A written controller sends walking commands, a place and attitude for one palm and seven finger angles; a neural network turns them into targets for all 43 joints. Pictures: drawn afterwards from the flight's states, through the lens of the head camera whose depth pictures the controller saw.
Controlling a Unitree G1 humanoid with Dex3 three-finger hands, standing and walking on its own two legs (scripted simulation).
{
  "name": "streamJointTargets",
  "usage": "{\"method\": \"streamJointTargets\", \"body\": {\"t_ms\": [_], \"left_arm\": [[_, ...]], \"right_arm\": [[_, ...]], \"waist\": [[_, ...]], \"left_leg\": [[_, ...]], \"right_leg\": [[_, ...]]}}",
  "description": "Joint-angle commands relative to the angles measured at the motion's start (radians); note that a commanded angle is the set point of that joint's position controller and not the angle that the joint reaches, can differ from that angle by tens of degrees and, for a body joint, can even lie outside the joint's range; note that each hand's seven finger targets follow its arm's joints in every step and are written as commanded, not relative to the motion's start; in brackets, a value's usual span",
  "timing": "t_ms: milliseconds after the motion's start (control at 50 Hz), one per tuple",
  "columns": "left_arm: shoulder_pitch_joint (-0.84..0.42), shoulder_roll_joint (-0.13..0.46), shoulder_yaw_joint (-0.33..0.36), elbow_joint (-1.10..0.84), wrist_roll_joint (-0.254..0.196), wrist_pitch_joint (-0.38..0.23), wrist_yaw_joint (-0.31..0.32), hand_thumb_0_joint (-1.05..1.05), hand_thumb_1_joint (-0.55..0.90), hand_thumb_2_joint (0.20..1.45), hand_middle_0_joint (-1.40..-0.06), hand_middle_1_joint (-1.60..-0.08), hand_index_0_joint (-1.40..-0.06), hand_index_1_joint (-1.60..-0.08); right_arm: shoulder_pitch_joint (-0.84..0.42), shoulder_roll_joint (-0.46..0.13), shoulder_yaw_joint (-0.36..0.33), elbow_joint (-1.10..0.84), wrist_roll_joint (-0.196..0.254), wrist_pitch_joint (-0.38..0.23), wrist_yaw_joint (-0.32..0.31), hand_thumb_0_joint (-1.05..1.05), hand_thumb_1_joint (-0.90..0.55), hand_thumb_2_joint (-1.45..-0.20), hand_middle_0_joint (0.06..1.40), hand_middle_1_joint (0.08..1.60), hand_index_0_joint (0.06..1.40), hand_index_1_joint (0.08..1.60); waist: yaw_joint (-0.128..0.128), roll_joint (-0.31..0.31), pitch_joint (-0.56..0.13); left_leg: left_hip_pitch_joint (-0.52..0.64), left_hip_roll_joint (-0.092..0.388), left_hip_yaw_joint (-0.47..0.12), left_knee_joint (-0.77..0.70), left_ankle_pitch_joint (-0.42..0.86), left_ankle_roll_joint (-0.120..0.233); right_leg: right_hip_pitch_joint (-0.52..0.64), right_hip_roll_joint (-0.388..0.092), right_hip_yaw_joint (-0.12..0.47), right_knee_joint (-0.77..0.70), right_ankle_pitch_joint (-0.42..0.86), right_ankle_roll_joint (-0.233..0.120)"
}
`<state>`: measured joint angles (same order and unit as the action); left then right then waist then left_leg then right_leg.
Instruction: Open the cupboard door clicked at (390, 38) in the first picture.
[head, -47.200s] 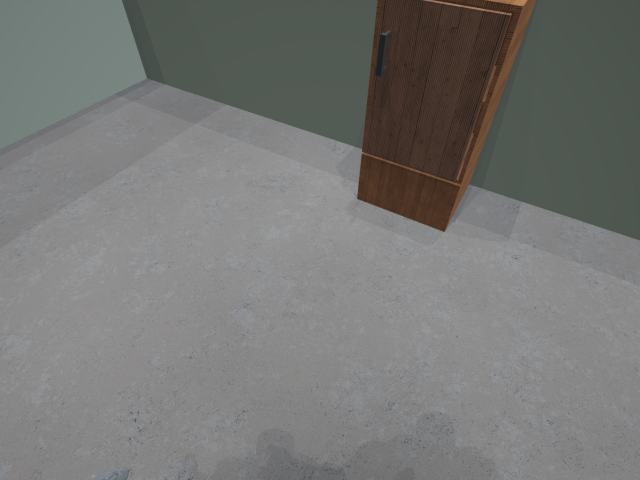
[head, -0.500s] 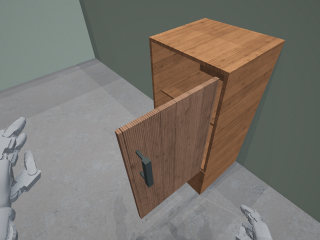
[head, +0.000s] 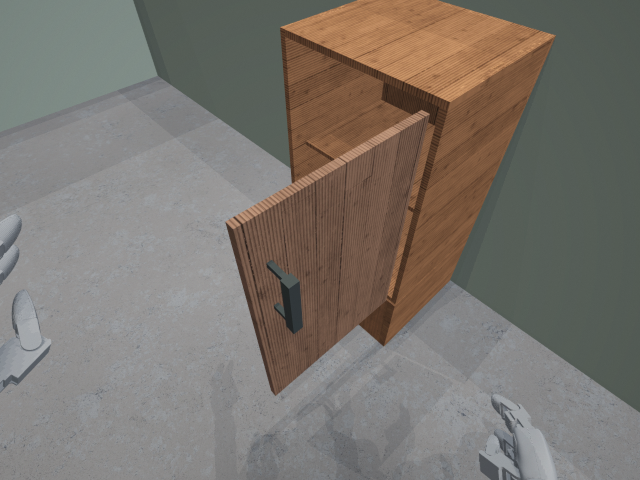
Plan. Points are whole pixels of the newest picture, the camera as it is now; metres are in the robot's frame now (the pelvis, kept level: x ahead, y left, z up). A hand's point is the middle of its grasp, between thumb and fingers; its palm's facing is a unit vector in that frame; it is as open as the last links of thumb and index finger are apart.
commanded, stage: step back with the hand held close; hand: left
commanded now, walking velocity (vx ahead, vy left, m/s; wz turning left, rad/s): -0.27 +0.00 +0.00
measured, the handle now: (284, 297) +0.39 +0.09 -0.05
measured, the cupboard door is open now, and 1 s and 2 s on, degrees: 88 88 88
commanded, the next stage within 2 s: stop stepping back and stand still in 0.92 s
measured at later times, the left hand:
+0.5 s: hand out of the picture +0.14 +0.29 +0.17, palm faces +0.49 -0.71 -0.50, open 7.4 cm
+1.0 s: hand out of the picture +0.05 +0.30 +0.17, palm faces +0.45 -0.80 -0.41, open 7.4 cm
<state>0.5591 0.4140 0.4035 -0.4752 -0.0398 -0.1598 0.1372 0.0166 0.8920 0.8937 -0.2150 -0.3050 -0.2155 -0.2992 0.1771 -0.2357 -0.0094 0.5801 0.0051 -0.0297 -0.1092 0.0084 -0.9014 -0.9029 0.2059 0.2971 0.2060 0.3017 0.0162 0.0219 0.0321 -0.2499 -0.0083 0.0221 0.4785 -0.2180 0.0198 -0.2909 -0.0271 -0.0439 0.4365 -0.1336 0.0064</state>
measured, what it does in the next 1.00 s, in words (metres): walks backwards: right foot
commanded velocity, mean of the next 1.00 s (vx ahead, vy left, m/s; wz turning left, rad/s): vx -0.36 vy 0.00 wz -0.04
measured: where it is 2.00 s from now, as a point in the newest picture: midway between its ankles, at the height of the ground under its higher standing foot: outside the picture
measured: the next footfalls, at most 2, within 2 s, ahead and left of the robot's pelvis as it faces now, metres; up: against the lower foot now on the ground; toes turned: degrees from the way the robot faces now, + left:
right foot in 0.48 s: -0.02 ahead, -0.11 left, +0.00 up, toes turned +6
right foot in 1.12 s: -0.23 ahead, -0.07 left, +0.00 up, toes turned -5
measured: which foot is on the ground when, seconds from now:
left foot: down 0.00-1.00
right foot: down 0.00-0.34, up 0.36-0.46, down 0.48-0.78, up 0.80-1.00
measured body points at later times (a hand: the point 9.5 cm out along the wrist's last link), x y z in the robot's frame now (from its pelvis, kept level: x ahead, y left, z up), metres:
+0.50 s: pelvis -0.05 +0.00 -0.01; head -0.03 +0.03 +0.44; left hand +0.11 +0.32 +0.20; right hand +0.12 -0.22 -0.09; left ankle +0.02 +0.11 -0.74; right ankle -0.06 -0.12 -0.74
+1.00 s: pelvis -0.14 +0.02 +0.01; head -0.12 +0.06 +0.45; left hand +0.02 +0.34 +0.19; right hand +0.05 -0.20 -0.06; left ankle -0.02 +0.09 -0.74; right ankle -0.26 -0.12 -0.68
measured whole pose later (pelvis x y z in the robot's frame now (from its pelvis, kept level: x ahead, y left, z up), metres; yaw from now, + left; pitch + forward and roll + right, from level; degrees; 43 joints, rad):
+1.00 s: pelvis -0.14 +0.02 +0.01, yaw -1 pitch +3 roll -5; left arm 0.55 0.43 0.43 -0.56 -0.05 -0.19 0.16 0.02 0.89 0.89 -0.21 -0.30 -0.21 -0.30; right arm 0.16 -0.17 0.01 0.64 -0.03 -0.13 -0.07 0.01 -0.90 -0.90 0.21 0.30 0.21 0.30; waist 0.05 -0.02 -0.03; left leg -0.40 0.02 -0.01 0.29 0.05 0.06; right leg -0.25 0.09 0.02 0.82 -0.49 -0.01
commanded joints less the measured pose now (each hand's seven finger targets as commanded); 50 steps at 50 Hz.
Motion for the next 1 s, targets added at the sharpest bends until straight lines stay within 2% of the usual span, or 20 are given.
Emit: {"method": "streamJointTargets", "body": {"t_ms": [0,120,220,280,320,380,440,500,520,560,640,680,720,740,760,780,800,820,840,980], "left_arm": [[-0.036,0.172,0.131,-0.206,0.010,-0.078,0.030,0.000,0.900,0.900,-0.200,-0.300,-0.200,-0.300],[-0.065,0.172,0.136,-0.221,0.026,-0.099,0.043,0.000,0.900,0.900,-0.200,-0.300,-0.200,-0.300],[-0.076,0.185,0.136,-0.258,0.020,-0.114,0.061,0.000,0.900,0.900,-0.200,-0.300,-0.200,-0.300],[-0.072,0.197,0.149,-0.289,0.020,-0.122,0.067,0.000,0.900,0.900,-0.200,-0.300,-0.200,-0.300],[-0.056,0.179,0.163,-0.278,0.036,-0.123,0.063,0.000,0.900,0.900,-0.200,-0.300,-0.200,-0.300],[-0.056,0.205,0.192,-0.271,0.047,-0.125,0.050,0.000,0.900,0.900,-0.200,-0.300,-0.200,-0.300],[-0.022,0.172,0.174,-0.243,0.037,-0.139,0.028,0.000,0.900,0.900,-0.200,-0.300,-0.200,-0.300],[-0.051,0.195,0.143,-0.264,0.009,-0.145,0.026,0.000,0.900,0.900,-0.200,-0.300,-0.200,-0.300],[-0.059,0.198,0.136,-0.271,0.007,-0.137,0.025,0.000,0.900,0.900,-0.200,-0.300,-0.200,-0.300],[-0.026,0.215,0.150,-0.272,-0.005,-0.123,0.022,0.000,0.900,0.900,-0.200,-0.300,-0.200,-0.300],[0.001,0.250,0.181,-0.257,-0.014,-0.117,0.026,0.000,0.900,0.900,-0.200,-0.300,-0.200,-0.300],[-0.013,0.264,0.201,-0.254,-0.009,-0.116,0.032,0.000,0.900,0.900,-0.200,-0.300,-0.200,-0.300],[-0.021,0.243,0.182,-0.245,-0.005,-0.113,0.029,0.000,0.900,0.900,-0.200,-0.300,-0.200,-0.300],[-0.029,0.242,0.181,-0.255,-0.005,-0.122,0.026,0.000,0.900,0.900,-0.200,-0.300,-0.200,-0.300],[-0.017,0.240,0.187,-0.255,-0.001,-0.136,0.018,0.000,0.900,0.900,-0.200,-0.300,-0.200,-0.300],[-0.034,0.220,0.176,-0.277,0.009,-0.143,0.010,0.000,0.900,0.900,-0.200,-0.300,-0.200,-0.300],[-0.050,0.221,0.180,-0.291,0.011,-0.136,0.013,0.000,0.900,0.900,-0.200,-0.300,-0.200,-0.300],[-0.048,0.207,0.162,-0.285,0.011,-0.131,0.016,0.000,0.900,0.900,-0.200,-0.300,-0.200,-0.300],[-0.023,0.191,0.147,-0.278,0.002,-0.123,0.020,0.000,0.900,0.900,-0.200,-0.300,-0.200,-0.300],[-0.112,0.207,0.106,-0.310,-0.018,-0.086,0.035,0.000,0.900,0.900,-0.200,-0.300,-0.200,-0.300]], "right_arm": [[-0.102,-0.125,-0.038,-0.166,0.000,-0.061,-0.004,0.000,-0.900,-0.900,0.200,0.300,0.200,0.300],[-0.081,-0.134,-0.040,-0.167,-0.002,-0.077,0.000,0.000,-0.900,-0.900,0.200,0.300,0.200,0.300],[-0.056,-0.127,-0.037,-0.145,-0.004,-0.091,-0.003,0.000,-0.900,-0.900,0.200,0.300,0.200,0.300],[-0.066,-0.136,-0.034,-0.141,-0.010,-0.102,-0.012,0.000,-0.900,-0.900,0.200,0.300,0.200,0.300],[-0.083,-0.138,-0.034,-0.155,-0.011,-0.112,-0.013,0.000,-0.900,-0.900,0.200,0.300,0.200,0.300],[-0.096,-0.118,-0.043,-0.158,-0.018,-0.124,-0.004,0.000,-0.900,-0.900,0.200,0.300,0.200,0.300],[-0.089,-0.122,-0.044,-0.137,-0.029,-0.136,0.013,0.000,-0.900,-0.900,0.200,0.300,0.200,0.300],[-0.085,-0.105,-0.036,-0.091,-0.029,-0.133,0.020,0.000,-0.900,-0.900,0.200,0.300,0.200,0.300],[-0.076,-0.105,-0.044,-0.087,-0.022,-0.129,0.020,0.000,-0.900,-0.900,0.200,0.300,0.200,0.300],[-0.086,-0.109,-0.055,-0.104,-0.009,-0.118,0.022,0.000,-0.900,-0.900,0.200,0.300,0.200,0.300],[-0.116,-0.088,-0.049,-0.110,0.000,-0.087,0.022,0.000,-0.900,-0.900,0.200,0.300,0.200,0.300],[-0.133,-0.083,-0.048,-0.107,-0.007,-0.073,0.017,0.000,-0.900,-0.900,0.200,0.300,0.200,0.300],[-0.120,-0.094,-0.038,-0.111,-0.007,-0.067,0.006,0.000,-0.900,-0.900,0.200,0.300,0.200,0.300],[-0.130,-0.114,-0.042,-0.119,-0.006,-0.073,-0.002,0.000,-0.900,-0.900,0.200,0.300,0.200,0.300],[-0.134,-0.140,-0.046,-0.130,-0.013,-0.088,-0.003,0.000,-0.900,-0.900,0.200,0.300,0.200,0.300],[-0.153,-0.141,-0.051,-0.144,-0.030,-0.105,-0.004,0.000,-0.900,-0.900,0.200,0.300,0.200,0.300],[-0.133,-0.119,-0.051,-0.132,-0.039,-0.117,0.001,0.000,-0.900,-0.900,0.200,0.300,0.200,0.300],[-0.113,-0.107,-0.053,-0.119,-0.031,-0.128,0.010,0.000,-0.900,-0.900,0.200,0.300,0.200,0.300],[-0.108,-0.110,-0.056,-0.107,-0.024,-0.141,0.018,0.000,-0.900,-0.900,0.200,0.300,0.200,0.300],[-0.089,-0.106,-0.040,-0.048,-0.047,-0.148,0.028,0.000,-0.900,-0.900,0.200,0.300,0.200,0.300]], "waist": [[-0.004,0.026,-0.106],[-0.013,0.023,-0.064],[-0.022,-0.020,-0.084],[-0.023,0.087,-0.086],[-0.010,0.223,-0.103],[0.000,0.153,-0.118],[-0.003,0.128,-0.056],[-0.017,0.042,-0.244],[-0.021,0.007,-0.319],[-0.019,-0.029,-0.335],[-0.025,-0.123,-0.157],[-0.020,-0.111,-0.111],[-0.028,-0.028,-0.078],[-0.015,0.116,-0.102],[-0.011,0.279,-0.163],[-0.004,0.383,-0.169],[0.000,0.263,-0.165],[0.002,0.124,-0.177],[0.009,0.078,-0.205],[-0.007,0.210,-0.243]], "left_leg": [[-0.195,0.084,-0.094,-0.137,-0.096,0.033],[-0.293,0.079,-0.111,-0.097,-0.305,0.048],[-0.133,0.047,-0.090,0.036,-0.271,0.021],[-0.202,0.100,-0.167,-0.094,-0.327,0.036],[-0.445,0.222,-0.316,-0.328,-0.514,0.090],[-0.440,0.237,-0.293,-0.247,-0.318,0.118],[-0.412,0.179,-0.243,-0.184,-0.254,0.099],[0.020,0.102,-0.101,0.002,0.382,0.019],[0.107,0.088,-0.062,0.042,0.465,0.007],[0.114,0.065,-0.041,0.068,0.329,0.004],[0.054,-0.024,-0.015,0.214,-0.044,-0.029],[0.035,-0.027,-0.025,0.233,-0.065,-0.033],[0.031,0.029,-0.082,-0.026,0.085,-0.014],[-0.010,0.109,-0.173,-0.143,0.146,0.010],[-0.192,0.236,-0.300,-0.327,-0.099,0.052],[-0.352,0.310,-0.422,-0.450,-0.288,0.105],[-0.352,0.339,-0.435,-0.426,-0.292,0.138],[-0.225,0.321,-0.382,-0.347,-0.186,0.150],[-0.092,0.292,-0.319,-0.310,-0.104,0.143],[0.070,0.238,-0.203,-0.391,-0.084,0.038]], "right_leg": [[0.172,-0.031,0.075,-0.011,-0.027,-0.005],[0.115,-0.044,0.109,-0.044,-0.228,-0.012],[-0.095,-0.090,0.123,-0.117,-0.364,-0.038],[-0.031,-0.034,0.078,-0.016,-0.316,-0.017],[0.232,0.072,0.035,0.272,-0.166,0.015],[0.258,0.085,0.075,0.334,-0.080,0.008],[0.214,0.078,0.103,0.176,-0.031,-0.009],[0.061,-0.022,0.179,0.051,0.401,-0.034],[0.064,-0.027,0.174,0.049,0.481,-0.021],[0.038,-0.041,0.176,0.002,0.367,-0.021],[-0.178,-0.149,0.259,-0.191,0.029,-0.094],[-0.228,-0.162,0.249,-0.206,-0.005,-0.118],[-0.165,-0.049,0.156,-0.101,0.020,-0.050],[-0.084,0.055,0.093,0.000,-0.014,-0.008],[0.141,0.141,0.042,0.227,-0.155,0.013],[0.250,0.176,0.081,0.459,-0.260,0.005],[0.206,0.155,0.123,0.573,-0.296,-0.006],[0.102,0.132,0.139,0.573,-0.312,-0.011],[0.015,0.116,0.127,0.547,-0.337,-0.009],[0.053,0.108,0.035,0.223,-0.407,-0.038]]}}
